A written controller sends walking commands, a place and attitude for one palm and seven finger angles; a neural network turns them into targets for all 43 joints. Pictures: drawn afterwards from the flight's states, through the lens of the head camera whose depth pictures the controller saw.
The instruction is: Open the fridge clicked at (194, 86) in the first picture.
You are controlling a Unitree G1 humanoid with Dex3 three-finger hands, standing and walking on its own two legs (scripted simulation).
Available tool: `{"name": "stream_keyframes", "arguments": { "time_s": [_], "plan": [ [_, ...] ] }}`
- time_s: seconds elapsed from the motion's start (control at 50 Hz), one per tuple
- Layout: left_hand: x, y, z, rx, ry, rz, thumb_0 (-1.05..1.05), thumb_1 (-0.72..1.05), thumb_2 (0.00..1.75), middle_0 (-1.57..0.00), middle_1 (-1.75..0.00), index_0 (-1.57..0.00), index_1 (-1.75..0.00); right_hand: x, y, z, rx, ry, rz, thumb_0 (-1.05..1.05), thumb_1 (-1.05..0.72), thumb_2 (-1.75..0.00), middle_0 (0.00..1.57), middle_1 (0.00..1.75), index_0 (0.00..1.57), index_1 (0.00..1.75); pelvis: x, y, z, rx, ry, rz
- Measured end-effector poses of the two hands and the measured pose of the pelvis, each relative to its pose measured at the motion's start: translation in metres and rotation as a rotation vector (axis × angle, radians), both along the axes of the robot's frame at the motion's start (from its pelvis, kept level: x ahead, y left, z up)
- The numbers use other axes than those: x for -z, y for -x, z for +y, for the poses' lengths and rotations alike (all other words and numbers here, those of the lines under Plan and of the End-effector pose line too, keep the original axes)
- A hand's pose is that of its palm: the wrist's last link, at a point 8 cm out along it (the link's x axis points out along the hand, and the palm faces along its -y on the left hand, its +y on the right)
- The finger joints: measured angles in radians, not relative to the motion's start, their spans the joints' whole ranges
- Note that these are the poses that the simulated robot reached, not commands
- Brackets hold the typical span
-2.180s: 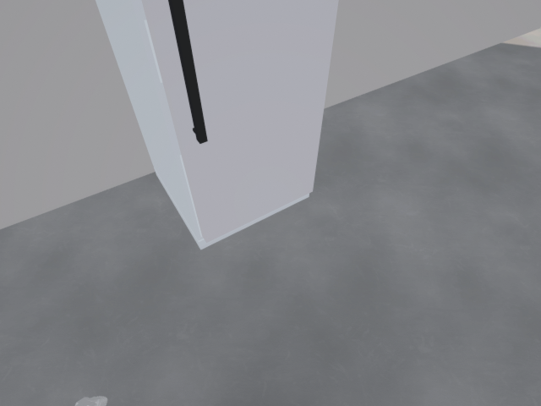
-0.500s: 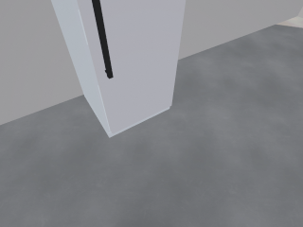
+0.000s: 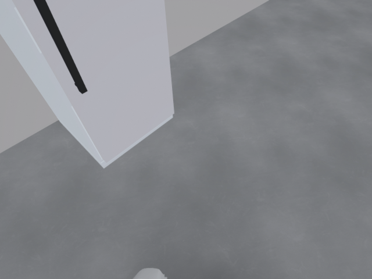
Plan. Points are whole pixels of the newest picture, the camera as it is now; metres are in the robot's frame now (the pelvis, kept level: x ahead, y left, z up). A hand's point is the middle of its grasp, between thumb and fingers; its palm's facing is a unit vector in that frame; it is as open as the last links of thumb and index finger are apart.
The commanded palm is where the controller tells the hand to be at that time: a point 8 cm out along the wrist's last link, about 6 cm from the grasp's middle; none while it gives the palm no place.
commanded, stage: walk to a spot facing it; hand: left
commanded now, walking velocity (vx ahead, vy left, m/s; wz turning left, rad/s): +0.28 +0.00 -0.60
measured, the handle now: (51, 30) +0.79 +0.52 +0.12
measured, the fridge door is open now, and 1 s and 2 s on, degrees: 0 0 0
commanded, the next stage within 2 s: turn to face it in 1.50 s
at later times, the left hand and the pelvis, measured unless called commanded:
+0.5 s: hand (124, 233) +0.25 +0.20 -0.17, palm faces -0.32 -0.93 -0.17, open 7.4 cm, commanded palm none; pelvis +0.09 +0.03 +0.00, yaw -19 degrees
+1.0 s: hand (177, 175) +0.44 +0.08 -0.17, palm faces -0.52 -0.83 -0.21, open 7.3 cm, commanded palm none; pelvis +0.28 -0.06 +0.00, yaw -34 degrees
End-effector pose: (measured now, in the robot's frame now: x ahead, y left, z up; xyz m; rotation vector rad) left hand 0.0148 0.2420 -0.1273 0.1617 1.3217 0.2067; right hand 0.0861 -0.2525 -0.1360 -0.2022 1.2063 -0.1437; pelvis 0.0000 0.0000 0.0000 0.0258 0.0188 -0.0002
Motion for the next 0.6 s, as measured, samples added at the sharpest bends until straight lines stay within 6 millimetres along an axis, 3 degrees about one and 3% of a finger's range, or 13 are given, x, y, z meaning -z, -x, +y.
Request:
{"name": "stream_keyframes", "arguments": {
  "time_s": [0.12,0.2,0.34,0.4,0.46,0.52,0.6],
  "plan": [
    [0.001,-0.018,0.027,0.043,0.007,-0.021,0.0,0.9,0.9,-0.2,-0.3,-0.21,-0.3,-0.018,-0.004,0.009,0.045,0.037,-0.063,0.01,-0.91,-0.9,0.2,0.3,0.2,0.3,-0.003,-0.008,0.02,0.07,0.011,0.022],
    [0.015,-0.04,0.053,0.086,0.014,-0.022,0.0,0.9,0.9,-0.2,-0.3,-0.21,-0.3,-0.024,-0.002,0.021,0.09,0.081,-0.131,0.01,-0.91,-0.9,0.2,0.3,0.2,0.3,0.005,-0.017,0.039,0.118,0.037,0.023],
    [0.005,-0.126,0.065,0.219,0.034,-0.085,0.01,0.91,0.9,-0.2,-0.3,-0.2,-0.3,-0.034,0.051,0.045,0.22,0.087,-0.021,0.0,-0.91,-0.9,0.2,0.3,0.2,0.3,-0.008,-0.048,0.048,0.211,0.063,0.003],
    [0.006,-0.167,0.055,0.28,0.042,-0.105,0.01,0.91,0.9,-0.19,-0.3,-0.2,-0.3,-0.029,0.077,0.056,0.294,0.072,0.06,0.0,-0.91,-0.9,0.2,0.3,0.2,0.3,-0.007,-0.064,0.046,0.255,0.065,0.002],
    [0.009,-0.209,0.032,0.352,0.062,-0.105,0.01,0.91,0.9,-0.19,-0.3,-0.2,-0.3,-0.023,0.103,0.07,0.375,0.042,0.153,0.0,-0.91,-0.9,0.2,0.3,0.2,0.3,-0.004,-0.082,0.04,0.299,0.066,0.0],
    [0.015,-0.255,-0.004,0.438,0.091,-0.107,0.01,0.91,0.9,-0.19,-0.3,-0.2,-0.3,-0.019,0.126,0.086,0.459,0.003,0.253,0.0,-0.91,-0.9,0.2,0.3,0.2,0.3,0.0,-0.101,0.03,0.343,0.064,0.001],
    [0.024,-0.322,-0.067,0.565,0.129,-0.141,0.01,0.91,0.9,-0.19,-0.3,-0.2,-0.3,-0.012,0.147,0.102,0.574,-0.061,0.388,0.0,-0.91,-0.9,0.2,0.3,0.2,0.3,0.012,-0.13,0.009,0.402,0.063,0.006]
  ]
}}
